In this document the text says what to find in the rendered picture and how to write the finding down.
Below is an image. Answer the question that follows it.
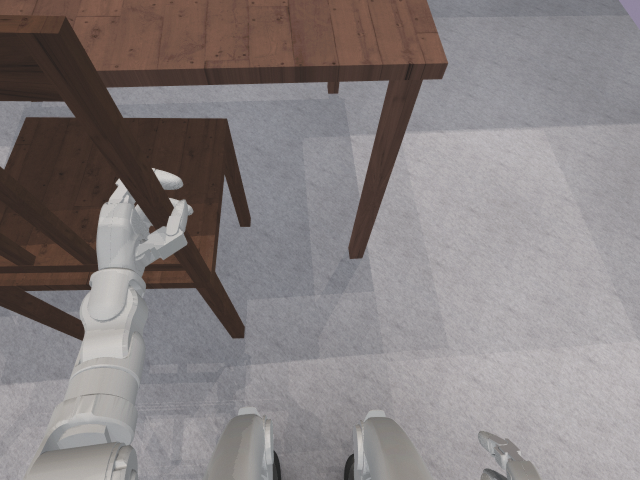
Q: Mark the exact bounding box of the table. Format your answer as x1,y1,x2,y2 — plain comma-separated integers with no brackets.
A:
0,0,448,259

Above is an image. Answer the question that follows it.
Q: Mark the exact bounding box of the robot right hand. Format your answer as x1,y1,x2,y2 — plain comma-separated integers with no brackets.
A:
478,431,543,480

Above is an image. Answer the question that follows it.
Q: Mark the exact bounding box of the robot left upper arm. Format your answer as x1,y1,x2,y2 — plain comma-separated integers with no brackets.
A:
26,442,138,480

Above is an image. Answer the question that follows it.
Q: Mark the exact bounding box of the robot right shin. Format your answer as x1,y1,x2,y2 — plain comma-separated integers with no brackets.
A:
354,410,386,480

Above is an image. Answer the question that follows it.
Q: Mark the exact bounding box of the robot left forearm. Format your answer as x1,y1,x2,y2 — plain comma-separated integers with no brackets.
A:
22,267,148,480

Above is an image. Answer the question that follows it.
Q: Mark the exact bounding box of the chair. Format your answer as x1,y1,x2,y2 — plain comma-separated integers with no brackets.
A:
0,15,251,341

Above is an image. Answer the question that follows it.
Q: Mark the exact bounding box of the right robot thigh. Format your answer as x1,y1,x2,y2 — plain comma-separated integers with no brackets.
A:
353,417,434,480

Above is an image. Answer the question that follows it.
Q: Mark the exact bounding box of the robot left hand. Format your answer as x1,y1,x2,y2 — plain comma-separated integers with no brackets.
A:
96,168,194,277

